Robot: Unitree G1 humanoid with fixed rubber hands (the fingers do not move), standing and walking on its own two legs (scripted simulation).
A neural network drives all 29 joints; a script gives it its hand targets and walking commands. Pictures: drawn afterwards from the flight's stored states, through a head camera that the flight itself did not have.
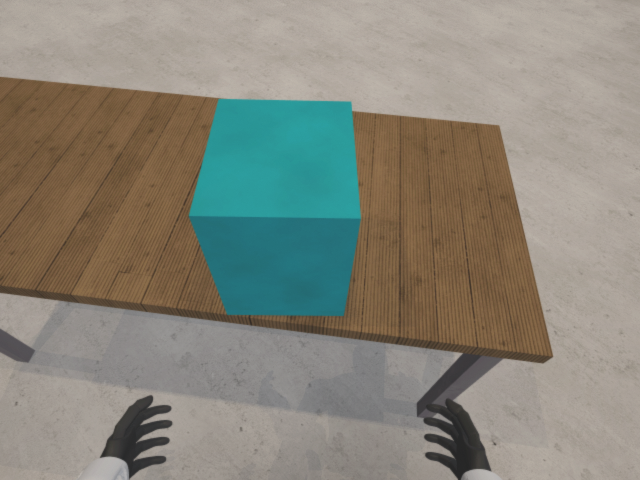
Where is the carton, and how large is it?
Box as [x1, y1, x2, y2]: [189, 99, 360, 315]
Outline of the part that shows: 218,99 189,217 227,314 343,315 360,220 351,103 348,101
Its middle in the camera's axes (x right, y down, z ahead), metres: -0.05 -0.04 +0.61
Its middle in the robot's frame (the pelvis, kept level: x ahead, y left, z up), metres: +0.48 +0.06 -0.01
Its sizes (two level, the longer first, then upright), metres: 0.222 0.195 0.260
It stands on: a table, 0.64 m high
